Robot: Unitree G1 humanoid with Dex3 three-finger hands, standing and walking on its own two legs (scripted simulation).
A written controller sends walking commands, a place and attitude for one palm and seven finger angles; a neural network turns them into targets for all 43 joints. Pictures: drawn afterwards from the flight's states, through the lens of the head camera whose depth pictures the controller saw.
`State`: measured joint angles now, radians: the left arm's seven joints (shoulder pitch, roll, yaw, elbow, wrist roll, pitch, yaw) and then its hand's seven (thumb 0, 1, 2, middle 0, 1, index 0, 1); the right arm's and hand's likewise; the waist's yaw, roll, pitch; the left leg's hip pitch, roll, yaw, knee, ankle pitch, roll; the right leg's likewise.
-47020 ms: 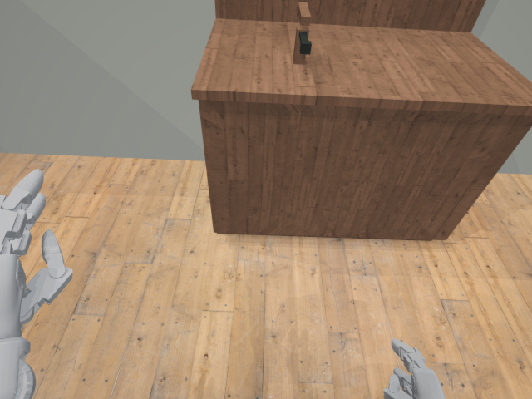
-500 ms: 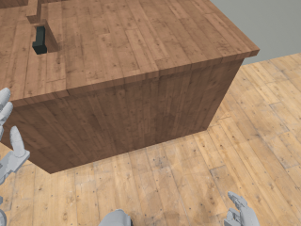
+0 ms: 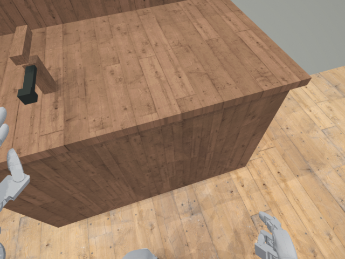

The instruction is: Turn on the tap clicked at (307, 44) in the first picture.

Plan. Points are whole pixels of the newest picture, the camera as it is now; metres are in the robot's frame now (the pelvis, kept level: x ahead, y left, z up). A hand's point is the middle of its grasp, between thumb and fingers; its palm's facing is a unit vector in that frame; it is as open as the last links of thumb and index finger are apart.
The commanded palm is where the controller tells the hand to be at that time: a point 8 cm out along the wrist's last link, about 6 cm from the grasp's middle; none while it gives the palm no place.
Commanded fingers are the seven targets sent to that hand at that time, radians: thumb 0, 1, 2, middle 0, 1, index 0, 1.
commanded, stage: come to a stop and stand still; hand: left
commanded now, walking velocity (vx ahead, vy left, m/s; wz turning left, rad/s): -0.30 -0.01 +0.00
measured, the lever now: (27, 95) +0.43 +0.37 +0.12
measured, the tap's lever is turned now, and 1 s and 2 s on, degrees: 0 0 0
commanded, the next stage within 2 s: look again from close up in 1.50 s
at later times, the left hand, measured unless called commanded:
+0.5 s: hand (40, 171) +0.23 +0.22 +0.17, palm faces +0.37 -0.77 -0.52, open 7.4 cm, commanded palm +0.17 +0.26 +0.18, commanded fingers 0.00 0.90 0.90 -0.20 -0.30 -0.20 -0.30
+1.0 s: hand (13, 195) +0.19 +0.26 +0.16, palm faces +0.41 -0.83 -0.37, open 7.4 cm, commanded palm +0.14 +0.29 +0.18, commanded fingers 0.00 0.90 0.90 -0.20 -0.30 -0.20 -0.30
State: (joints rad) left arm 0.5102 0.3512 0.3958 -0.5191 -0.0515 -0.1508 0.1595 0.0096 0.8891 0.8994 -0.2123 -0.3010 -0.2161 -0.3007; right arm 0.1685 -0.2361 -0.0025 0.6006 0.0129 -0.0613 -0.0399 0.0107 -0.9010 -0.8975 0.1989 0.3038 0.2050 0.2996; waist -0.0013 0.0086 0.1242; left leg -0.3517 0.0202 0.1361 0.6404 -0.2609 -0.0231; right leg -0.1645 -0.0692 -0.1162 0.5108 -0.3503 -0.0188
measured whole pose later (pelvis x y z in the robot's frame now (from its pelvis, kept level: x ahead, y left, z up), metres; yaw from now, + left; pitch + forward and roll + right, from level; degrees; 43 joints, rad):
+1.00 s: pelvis -0.02 +0.01 +0.00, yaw +0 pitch -1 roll -1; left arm 0.46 0.33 0.32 -0.47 -0.05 -0.08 0.16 0.01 0.89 0.90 -0.21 -0.30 -0.21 -0.30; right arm 0.22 -0.20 0.02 0.57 0.01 -0.06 -0.07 0.01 -0.90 -0.90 0.20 0.30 0.20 0.30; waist 0.01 0.04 0.03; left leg -0.26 0.05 0.12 0.48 -0.19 0.03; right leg -0.18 0.02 -0.10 0.43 -0.22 -0.03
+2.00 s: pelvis -0.02 +0.03 +0.00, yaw -1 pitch -2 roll -1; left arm 0.43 0.38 0.36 -0.43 -0.04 -0.18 0.10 0.01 0.89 0.90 -0.22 -0.30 -0.22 -0.30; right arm 0.22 -0.19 0.03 0.56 0.01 -0.12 -0.04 0.01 -0.90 -0.90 0.20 0.30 0.20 0.30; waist 0.02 -0.04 0.04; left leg -0.25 0.02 0.14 0.48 -0.21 0.05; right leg -0.18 -0.01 -0.07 0.45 -0.24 0.00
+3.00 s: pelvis +0.08 +0.03 -0.03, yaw +0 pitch -4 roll -1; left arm 0.46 0.43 0.41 -0.51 -0.04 -0.22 0.11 0.01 0.89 0.90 -0.21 -0.30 -0.21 -0.30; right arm 0.25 -0.21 0.00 0.58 0.01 -0.08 -0.03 0.01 -0.90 -0.90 0.20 0.30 0.21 0.30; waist -0.02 0.03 0.09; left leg -0.23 0.00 0.07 0.85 -0.47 0.04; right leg -0.37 -0.01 -0.18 0.63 -0.19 -0.07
